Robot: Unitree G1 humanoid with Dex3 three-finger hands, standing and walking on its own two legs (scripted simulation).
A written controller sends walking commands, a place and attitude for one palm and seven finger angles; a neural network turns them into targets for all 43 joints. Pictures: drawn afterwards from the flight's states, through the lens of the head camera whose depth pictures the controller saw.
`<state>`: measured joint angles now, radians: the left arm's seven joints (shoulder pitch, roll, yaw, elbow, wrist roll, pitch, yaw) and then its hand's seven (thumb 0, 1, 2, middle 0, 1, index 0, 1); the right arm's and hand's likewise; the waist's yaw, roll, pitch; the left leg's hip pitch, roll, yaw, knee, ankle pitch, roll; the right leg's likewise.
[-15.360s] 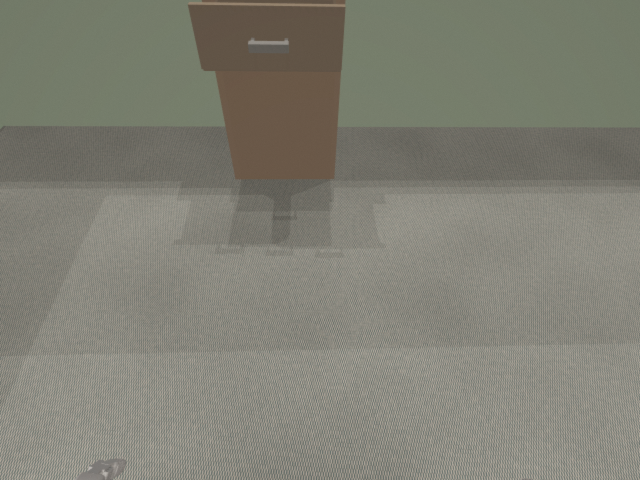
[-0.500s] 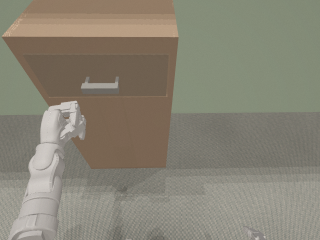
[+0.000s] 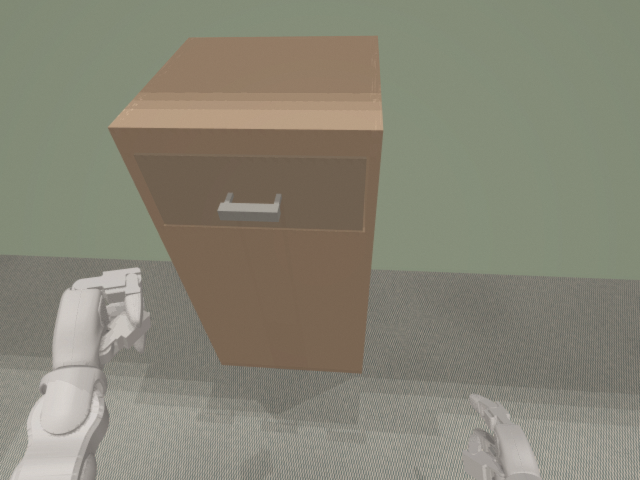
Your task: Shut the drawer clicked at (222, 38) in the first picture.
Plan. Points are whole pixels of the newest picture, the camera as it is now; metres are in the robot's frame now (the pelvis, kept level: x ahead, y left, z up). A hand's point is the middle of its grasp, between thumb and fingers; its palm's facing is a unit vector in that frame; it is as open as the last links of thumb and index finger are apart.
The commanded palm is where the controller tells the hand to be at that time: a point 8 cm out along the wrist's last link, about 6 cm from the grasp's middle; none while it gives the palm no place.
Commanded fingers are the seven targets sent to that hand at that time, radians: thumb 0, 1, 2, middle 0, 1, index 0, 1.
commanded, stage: draw the hand back to the body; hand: left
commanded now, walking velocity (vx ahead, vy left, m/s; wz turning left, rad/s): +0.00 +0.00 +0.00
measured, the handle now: (251, 204) +0.59 +0.20 -0.01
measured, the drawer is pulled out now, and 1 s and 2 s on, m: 0.00 0.00 0.00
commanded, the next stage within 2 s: step back with the hand held close in 0.46 s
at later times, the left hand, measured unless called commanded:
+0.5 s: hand (72, 366) +0.18 +0.24 +0.15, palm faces +0.40 -0.83 -0.39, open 3.2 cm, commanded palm +0.13 +0.28 +0.17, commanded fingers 0.00 0.90 0.90 -1.40 -1.60 -1.40 -1.60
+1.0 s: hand (44, 386) +0.16 +0.26 +0.15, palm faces +0.27 -0.82 -0.50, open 3.2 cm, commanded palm +0.10 +0.31 +0.17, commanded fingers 0.00 0.90 0.90 -1.40 -1.60 -1.40 -1.60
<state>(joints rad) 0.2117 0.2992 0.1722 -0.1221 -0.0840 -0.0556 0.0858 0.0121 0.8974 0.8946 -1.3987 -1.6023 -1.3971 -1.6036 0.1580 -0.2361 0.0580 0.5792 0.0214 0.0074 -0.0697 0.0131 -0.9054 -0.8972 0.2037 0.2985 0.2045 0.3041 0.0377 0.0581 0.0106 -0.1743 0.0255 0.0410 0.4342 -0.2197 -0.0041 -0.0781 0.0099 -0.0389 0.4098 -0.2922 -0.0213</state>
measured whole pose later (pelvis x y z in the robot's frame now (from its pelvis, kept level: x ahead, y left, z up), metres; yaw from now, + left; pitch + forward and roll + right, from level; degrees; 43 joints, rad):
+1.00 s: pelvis -0.03 +0.03 +0.00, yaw +0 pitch +1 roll -1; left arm 0.65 0.41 0.36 -0.55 -0.07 -0.18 0.10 0.01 0.89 0.89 -1.40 -1.60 -1.40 -1.60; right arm 0.18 -0.23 -0.01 0.53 0.01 0.05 -0.07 0.01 -0.91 -0.90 0.20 0.30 0.20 0.30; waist 0.00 0.03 0.05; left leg -0.29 0.01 0.05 0.44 -0.16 0.03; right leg -0.20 -0.01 -0.03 0.41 -0.22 0.02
